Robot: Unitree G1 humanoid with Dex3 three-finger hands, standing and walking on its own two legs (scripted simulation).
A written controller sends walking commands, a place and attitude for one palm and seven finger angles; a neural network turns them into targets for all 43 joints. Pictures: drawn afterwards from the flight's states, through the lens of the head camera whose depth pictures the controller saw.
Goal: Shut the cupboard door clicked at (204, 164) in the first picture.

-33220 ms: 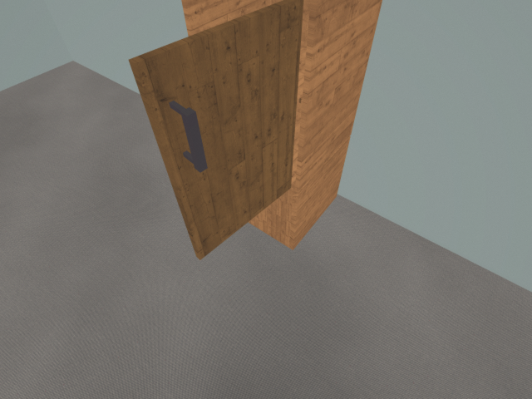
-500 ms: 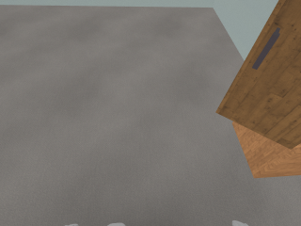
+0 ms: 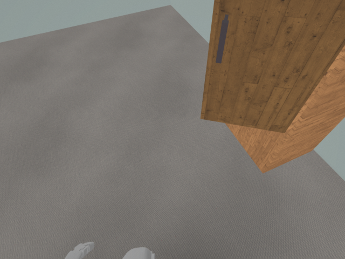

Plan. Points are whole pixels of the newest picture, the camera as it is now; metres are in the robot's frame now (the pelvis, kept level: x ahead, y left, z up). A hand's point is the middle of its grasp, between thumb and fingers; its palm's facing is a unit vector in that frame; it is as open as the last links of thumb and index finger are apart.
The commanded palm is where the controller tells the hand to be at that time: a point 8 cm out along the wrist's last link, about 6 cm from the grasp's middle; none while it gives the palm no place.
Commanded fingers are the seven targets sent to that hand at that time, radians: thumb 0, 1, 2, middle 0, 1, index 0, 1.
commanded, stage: turn to face it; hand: left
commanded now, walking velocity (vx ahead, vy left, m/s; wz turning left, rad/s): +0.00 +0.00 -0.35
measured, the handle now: (222, 39) +0.73 -0.13 +0.10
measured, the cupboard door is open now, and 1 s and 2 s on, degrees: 53 53 53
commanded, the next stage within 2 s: take the last steps up to it in 0.28 s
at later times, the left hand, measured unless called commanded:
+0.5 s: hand out of the picture +0.14 +0.20 -0.16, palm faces -0.17 -0.97 -0.19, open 7.4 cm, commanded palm none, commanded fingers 0.00 0.90 0.90 -0.20 -0.30 -0.20 -0.30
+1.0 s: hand (126, 229) +0.22 +0.15 -0.18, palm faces -0.29 -0.95 -0.13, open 7.4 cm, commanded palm none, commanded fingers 0.00 0.90 0.90 -0.20 -0.30 -0.20 -0.30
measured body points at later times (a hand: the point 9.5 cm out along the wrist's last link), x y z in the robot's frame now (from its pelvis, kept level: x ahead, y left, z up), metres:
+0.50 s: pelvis +0.03 +0.02 +0.01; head +0.06 +0.02 +0.46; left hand +0.15 +0.25 -0.14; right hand +0.00 -0.22 -0.14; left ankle +0.04 +0.13 -0.73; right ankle -0.03 -0.10 -0.70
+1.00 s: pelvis +0.15 -0.02 +0.00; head +0.18 +0.00 +0.45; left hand +0.23 +0.20 -0.17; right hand +0.11 -0.27 -0.12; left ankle +0.19 +0.07 -0.73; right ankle +0.04 -0.13 -0.64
